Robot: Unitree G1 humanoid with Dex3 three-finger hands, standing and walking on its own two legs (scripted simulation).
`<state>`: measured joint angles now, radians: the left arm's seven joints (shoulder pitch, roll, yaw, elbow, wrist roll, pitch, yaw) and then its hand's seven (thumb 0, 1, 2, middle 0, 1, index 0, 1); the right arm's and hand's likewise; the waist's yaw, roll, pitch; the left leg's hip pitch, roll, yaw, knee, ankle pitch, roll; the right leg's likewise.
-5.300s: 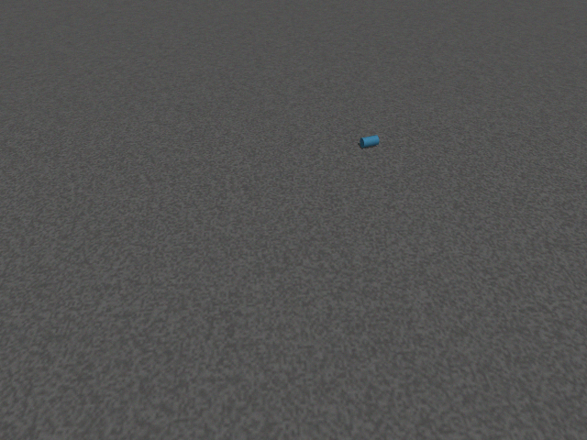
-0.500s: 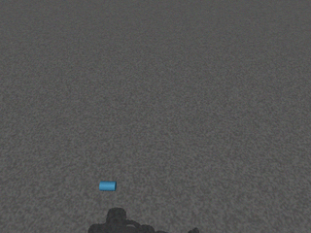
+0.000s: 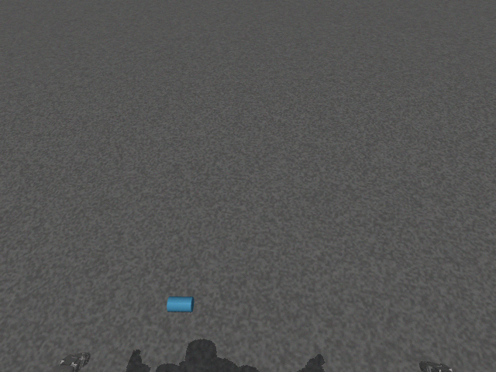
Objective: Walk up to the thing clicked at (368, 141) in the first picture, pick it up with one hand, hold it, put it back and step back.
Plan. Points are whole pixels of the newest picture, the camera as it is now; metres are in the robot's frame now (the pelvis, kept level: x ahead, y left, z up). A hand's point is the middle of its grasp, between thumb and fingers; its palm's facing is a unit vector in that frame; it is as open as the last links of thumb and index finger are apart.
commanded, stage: walk up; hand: left
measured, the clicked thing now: (180, 304) +0.47 +0.31 -0.73
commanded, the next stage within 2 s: none
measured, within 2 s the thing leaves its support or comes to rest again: neither
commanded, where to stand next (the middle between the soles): +0.09 +0.04 m, yaw -1 degrees
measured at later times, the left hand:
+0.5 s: hand out of the picture +0.07 +0.28 -0.15, palm faces +0.01 -0.94 -0.34, open 7.4 cm
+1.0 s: hand out of the picture +0.09 +0.29 -0.14, palm faces +0.01 -0.93 -0.37, open 7.4 cm
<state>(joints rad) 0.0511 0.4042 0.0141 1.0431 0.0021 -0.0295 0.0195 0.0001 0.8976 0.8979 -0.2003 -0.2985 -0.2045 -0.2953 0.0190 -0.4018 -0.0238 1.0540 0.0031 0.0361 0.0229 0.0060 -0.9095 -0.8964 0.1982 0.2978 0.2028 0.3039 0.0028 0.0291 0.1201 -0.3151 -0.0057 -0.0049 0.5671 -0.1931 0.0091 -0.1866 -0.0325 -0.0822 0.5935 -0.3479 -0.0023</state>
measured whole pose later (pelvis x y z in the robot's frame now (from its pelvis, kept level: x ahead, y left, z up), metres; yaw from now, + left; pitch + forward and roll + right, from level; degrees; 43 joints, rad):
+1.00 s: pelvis +0.02 +0.02 +0.02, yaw +1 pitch -1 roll -1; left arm 0.11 0.37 0.02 1.12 0.01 -0.02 0.01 0.00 0.90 0.90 -0.20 -0.30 -0.20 -0.30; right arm 0.06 -0.35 -0.03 1.10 -0.01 0.03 0.03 0.01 -0.91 -0.90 0.20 0.30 0.20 0.30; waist 0.00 0.00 0.05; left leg -0.24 -0.04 -0.02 0.38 -0.12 0.03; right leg -0.07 -0.05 -0.10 0.35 -0.25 0.03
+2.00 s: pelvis -0.03 +0.01 -0.02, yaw +3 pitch -2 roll +0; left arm 0.15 0.45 0.10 0.87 0.03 0.09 -0.04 0.00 0.90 0.90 -0.20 -0.30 -0.20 -0.29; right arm 0.27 -0.40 -0.07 0.91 -0.03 -0.04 -0.05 0.01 -0.90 -0.90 0.21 0.30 0.21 0.31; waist -0.01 -0.06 0.16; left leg -0.28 0.07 -0.06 0.74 -0.42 -0.06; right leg -0.45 -0.02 0.06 0.98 -0.51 -0.01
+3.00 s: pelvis -0.04 +0.00 -0.01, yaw -1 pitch -3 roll +0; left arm 0.18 0.40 0.06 0.96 0.02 0.00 -0.03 0.00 0.90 0.90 -0.20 -0.30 -0.20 -0.30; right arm 0.24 -0.40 -0.03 0.96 -0.02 -0.05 -0.01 0.01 -0.91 -0.90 0.20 0.30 0.21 0.30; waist 0.00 -0.03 0.08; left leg -0.25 0.06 -0.01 0.71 -0.40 -0.04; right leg -0.30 0.00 -0.01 0.71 -0.34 -0.02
